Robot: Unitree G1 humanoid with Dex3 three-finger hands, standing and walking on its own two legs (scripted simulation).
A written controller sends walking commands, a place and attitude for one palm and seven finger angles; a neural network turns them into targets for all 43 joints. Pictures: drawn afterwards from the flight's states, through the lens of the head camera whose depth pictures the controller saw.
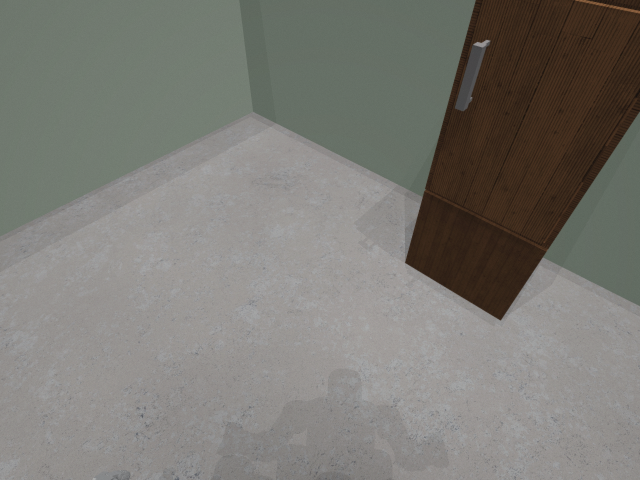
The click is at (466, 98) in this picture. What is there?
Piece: cupboard door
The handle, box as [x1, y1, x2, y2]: [455, 40, 489, 110]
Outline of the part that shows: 489,40 485,40 481,43 476,42 473,44 455,108 463,110 467,107 468,103 471,100 472,97 470,95 485,47 488,45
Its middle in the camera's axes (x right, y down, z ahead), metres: +0.38 -0.41 +0.97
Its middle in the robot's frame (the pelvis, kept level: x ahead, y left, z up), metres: +1.02 -0.33 +0.06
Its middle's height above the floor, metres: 0.83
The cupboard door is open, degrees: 0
